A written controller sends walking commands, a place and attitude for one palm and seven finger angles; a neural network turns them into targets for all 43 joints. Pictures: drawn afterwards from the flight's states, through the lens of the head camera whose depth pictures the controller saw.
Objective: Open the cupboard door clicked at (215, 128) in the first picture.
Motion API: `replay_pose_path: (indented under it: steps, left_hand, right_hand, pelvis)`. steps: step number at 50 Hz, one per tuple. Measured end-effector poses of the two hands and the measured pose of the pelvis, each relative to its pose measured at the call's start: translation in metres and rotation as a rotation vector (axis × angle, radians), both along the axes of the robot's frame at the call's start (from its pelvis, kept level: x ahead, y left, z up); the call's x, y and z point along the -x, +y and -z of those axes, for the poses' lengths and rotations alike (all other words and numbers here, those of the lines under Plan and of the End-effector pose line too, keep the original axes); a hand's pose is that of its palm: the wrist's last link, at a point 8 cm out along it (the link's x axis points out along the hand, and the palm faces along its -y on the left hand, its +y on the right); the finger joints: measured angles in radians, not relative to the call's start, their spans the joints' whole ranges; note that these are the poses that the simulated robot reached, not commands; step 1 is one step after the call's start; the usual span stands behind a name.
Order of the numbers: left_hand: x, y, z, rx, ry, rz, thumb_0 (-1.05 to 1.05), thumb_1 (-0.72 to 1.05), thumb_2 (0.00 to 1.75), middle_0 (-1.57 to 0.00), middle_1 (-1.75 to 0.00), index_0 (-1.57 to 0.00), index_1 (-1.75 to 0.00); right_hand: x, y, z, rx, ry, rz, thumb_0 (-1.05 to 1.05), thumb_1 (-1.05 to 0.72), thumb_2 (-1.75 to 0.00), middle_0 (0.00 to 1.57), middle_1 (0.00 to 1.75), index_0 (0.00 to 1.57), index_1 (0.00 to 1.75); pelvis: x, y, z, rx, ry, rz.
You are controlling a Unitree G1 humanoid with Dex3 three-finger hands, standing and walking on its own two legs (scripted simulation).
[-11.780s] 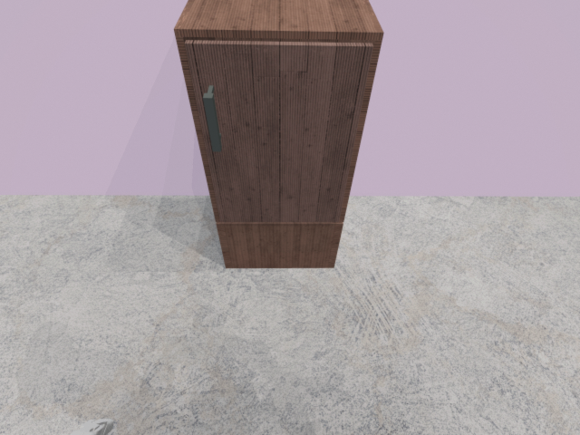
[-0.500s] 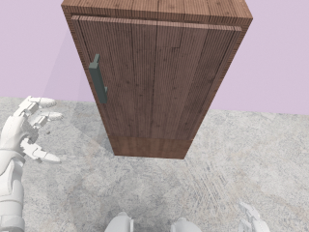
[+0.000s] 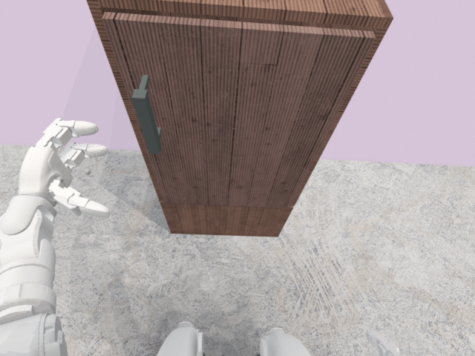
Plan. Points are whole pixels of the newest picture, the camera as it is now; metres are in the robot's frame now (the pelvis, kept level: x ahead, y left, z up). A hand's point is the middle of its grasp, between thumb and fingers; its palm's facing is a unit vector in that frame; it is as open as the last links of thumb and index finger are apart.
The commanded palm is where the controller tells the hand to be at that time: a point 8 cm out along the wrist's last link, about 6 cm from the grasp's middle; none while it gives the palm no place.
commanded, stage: move the hooked fingers beside the handle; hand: left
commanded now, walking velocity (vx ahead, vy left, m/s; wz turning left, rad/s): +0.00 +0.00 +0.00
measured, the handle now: (150, 117) +0.53 +0.17 +0.05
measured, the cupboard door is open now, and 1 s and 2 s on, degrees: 0 0 0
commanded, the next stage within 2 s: slide the fingers in behind the handle in 1.46 s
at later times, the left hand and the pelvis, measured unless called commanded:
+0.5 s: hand (107, 141) +0.46 +0.23 +0.06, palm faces -0.02 -1.00 -0.01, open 14.0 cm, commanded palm +0.45 +0.28 +0.05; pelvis -0.01 +0.00 -0.01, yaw -1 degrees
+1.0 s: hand (112, 130) +0.49 +0.23 +0.05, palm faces -0.01 -1.00 -0.02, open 14.0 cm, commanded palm +0.47 +0.27 +0.05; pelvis +0.00 +0.00 -0.02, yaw -2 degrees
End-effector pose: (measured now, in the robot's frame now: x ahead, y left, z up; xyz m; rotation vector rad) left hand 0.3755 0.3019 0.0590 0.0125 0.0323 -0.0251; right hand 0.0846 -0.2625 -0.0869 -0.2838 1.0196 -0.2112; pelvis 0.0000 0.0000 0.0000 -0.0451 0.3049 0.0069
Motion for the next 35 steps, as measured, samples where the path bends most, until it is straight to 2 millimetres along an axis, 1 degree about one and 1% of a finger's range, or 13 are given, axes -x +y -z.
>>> replay_pose_path:
  steps: [4, 10, 18, 26, 30, 35]
  left_hand:
    - [-0.009, -0.004, 0.002, -0.004, -0.001, -0.005, -0.02, -0.50, 0.30, -0.30, -1.20, -0.30, -1.20]
    - [-0.023, -0.011, 0.000, -0.004, -0.021, -0.005, -0.02, -0.50, 0.30, -0.30, -1.20, -0.30, -1.20]
    - [-0.042, -0.011, 0.001, -0.009, -0.004, -0.018, -0.02, -0.50, 0.30, -0.30, -1.20, -0.30, -1.20]
    - [-0.065, -0.017, 0.001, -0.002, -0.009, -0.008, -0.02, -0.50, 0.30, -0.30, -1.20, -0.30, -1.20]
    - [-0.076, -0.019, 0.003, -0.002, -0.001, -0.011, -0.02, -0.50, 0.30, -0.30, -1.20, -0.30, -1.20]
    - [-0.090, -0.021, 0.001, -0.008, -0.011, -0.012, -0.02, -0.50, 0.30, -0.30, -1.20, -0.30, -1.20]
  right_hand:
    - [0.006, 0.001, 0.003, 0.001, 0.024, 0.005, 0.00, -0.90, -0.90, 0.21, 0.30, 0.20, 0.30]
    - [0.019, 0.000, 0.008, 0.000, 0.069, 0.023, 0.00, -0.90, -0.90, 0.21, 0.30, 0.20, 0.30]
    - [0.042, -0.004, 0.014, 0.010, 0.137, 0.053, 0.00, -0.90, -0.90, 0.21, 0.30, 0.20, 0.30]
    - [0.067, -0.011, 0.019, 0.026, 0.218, 0.089, 0.00, -0.90, -0.90, 0.21, 0.30, 0.20, 0.30]
    - [0.078, -0.013, 0.019, 0.032, 0.246, 0.107, 0.00, -0.90, -0.90, 0.20, 0.30, 0.20, 0.30]
    - [0.089, -0.013, 0.019, 0.033, 0.284, 0.124, 0.00, -0.90, -0.90, 0.20, 0.30, 0.20, 0.30]
  pelvis:
    - [0.002, 0.001, 0.002, 0.002, 0.005, 0.000]
    - [0.005, 0.001, 0.005, 0.002, 0.012, 0.004]
    - [0.009, -0.001, 0.009, 0.005, 0.027, 0.005]
    - [0.011, -0.003, 0.014, 0.008, 0.055, 0.008]
    - [0.011, -0.004, 0.016, 0.010, 0.069, 0.013]
    - [0.010, -0.005, 0.018, 0.013, 0.084, 0.016]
